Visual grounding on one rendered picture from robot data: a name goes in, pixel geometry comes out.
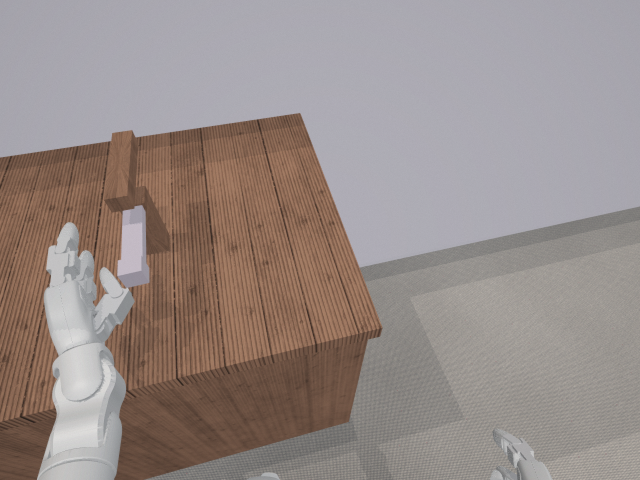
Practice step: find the tap lever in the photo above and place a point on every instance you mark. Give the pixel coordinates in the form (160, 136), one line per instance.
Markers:
(132, 268)

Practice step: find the counter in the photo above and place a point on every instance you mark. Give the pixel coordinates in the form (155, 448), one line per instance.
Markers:
(255, 322)

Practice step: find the robot left forearm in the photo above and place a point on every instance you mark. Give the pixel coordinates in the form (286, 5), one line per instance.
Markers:
(85, 440)

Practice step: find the robot right hand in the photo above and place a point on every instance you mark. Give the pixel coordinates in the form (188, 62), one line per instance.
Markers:
(521, 456)

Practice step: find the robot left hand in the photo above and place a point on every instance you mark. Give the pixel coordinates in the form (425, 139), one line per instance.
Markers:
(69, 299)

